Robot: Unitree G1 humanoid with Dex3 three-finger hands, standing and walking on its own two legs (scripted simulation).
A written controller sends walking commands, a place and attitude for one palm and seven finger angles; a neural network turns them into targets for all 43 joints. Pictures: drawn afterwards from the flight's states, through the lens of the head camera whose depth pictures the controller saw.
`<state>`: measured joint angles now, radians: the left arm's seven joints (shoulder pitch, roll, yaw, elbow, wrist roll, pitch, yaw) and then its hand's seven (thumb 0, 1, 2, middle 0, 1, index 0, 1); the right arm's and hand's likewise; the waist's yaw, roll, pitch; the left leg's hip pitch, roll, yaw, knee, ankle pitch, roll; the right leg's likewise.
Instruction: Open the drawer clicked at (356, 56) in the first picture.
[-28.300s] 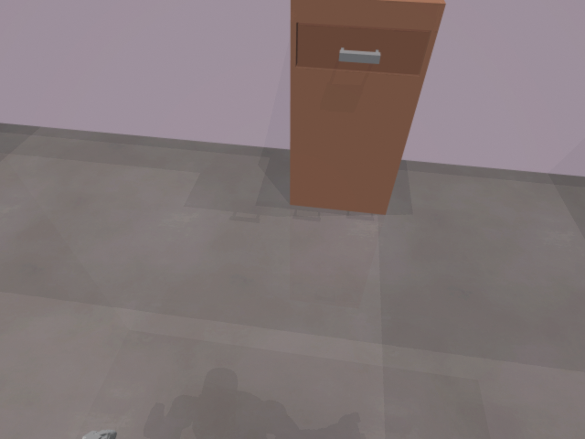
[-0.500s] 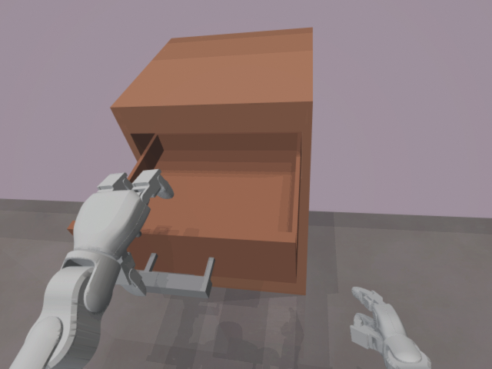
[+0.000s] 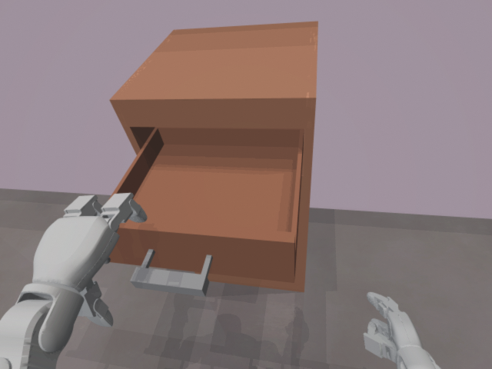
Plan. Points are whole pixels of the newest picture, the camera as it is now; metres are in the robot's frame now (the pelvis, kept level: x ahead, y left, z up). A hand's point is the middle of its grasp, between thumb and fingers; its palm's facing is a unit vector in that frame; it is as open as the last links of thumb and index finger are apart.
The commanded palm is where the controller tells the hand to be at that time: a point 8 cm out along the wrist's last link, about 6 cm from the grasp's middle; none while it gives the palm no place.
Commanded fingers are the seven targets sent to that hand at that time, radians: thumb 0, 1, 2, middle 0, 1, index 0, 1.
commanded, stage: draw the hand back to the body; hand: left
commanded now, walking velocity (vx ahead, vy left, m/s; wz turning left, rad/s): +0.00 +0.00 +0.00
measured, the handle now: (174, 269) +0.27 +0.19 +0.00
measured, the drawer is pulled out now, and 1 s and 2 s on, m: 0.30 0.30 0.30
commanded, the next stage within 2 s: step back with the hand held close in 1.14 s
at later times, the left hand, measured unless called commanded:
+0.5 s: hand (100, 237) +0.22 +0.22 +0.18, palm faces +0.37 -0.86 -0.35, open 12.5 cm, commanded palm +0.17 +0.26 +0.19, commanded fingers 0.00 0.17 0.58 -0.25 -0.77 -0.25 -0.77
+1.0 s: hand (76, 249) +0.21 +0.25 +0.17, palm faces +0.44 -0.80 -0.40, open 8.1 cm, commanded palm +0.15 +0.29 +0.19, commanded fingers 0.00 0.90 0.90 -0.20 -0.30 -0.20 -0.30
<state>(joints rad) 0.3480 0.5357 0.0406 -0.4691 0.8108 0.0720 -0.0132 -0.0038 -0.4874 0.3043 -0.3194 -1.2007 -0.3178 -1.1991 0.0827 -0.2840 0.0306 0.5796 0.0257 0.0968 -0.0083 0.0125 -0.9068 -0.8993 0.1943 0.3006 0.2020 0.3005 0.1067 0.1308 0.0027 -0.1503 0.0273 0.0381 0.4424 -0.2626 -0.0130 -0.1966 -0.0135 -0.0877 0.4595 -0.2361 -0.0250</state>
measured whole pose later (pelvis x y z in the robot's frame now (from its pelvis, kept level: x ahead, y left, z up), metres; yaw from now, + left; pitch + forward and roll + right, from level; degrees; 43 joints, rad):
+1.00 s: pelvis +0.03 +0.01 +0.00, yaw +1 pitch -2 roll -1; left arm 0.55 0.32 0.30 -0.52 -0.06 -0.10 0.13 0.01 0.70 0.82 -0.22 -0.43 -0.22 -0.43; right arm 0.16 -0.21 0.02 0.62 0.02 -0.11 -0.08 0.01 -0.90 -0.90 0.20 0.30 0.20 0.30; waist 0.07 0.07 0.00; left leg -0.11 0.02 0.02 0.46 -0.32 -0.01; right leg -0.14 -0.02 -0.11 0.44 -0.28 -0.01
